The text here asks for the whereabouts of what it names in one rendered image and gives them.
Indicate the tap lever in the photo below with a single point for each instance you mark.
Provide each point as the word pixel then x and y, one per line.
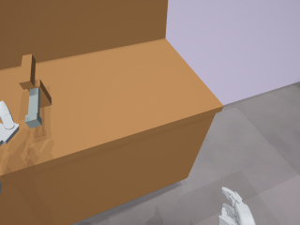
pixel 33 119

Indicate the robot left hand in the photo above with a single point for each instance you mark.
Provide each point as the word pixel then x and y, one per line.
pixel 8 129

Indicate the counter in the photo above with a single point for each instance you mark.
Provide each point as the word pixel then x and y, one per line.
pixel 122 113

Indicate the robot right hand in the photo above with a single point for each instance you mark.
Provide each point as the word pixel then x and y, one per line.
pixel 240 215

